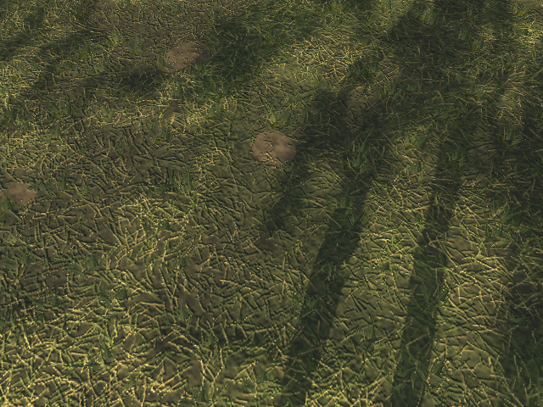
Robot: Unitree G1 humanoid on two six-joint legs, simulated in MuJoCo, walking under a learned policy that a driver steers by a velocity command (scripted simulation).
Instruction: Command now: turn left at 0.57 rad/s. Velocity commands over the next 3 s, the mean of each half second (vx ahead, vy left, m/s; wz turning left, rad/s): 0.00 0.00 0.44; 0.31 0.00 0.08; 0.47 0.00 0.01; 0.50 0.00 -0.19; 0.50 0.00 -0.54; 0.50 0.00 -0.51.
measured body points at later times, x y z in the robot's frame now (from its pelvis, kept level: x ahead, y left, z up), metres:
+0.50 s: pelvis +0.01 +0.04 +0.00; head +0.03 +0.05 +0.44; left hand +0.09 +0.34 -0.11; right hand +0.23 -0.19 -0.09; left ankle +0.00 +0.13 -0.74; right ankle +0.05 -0.11 -0.72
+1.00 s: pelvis +0.12 +0.11 +0.00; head +0.13 +0.13 +0.45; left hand +0.13 +0.40 -0.13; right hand +0.30 -0.13 -0.10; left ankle +0.10 +0.19 -0.74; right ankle +0.09 -0.06 -0.66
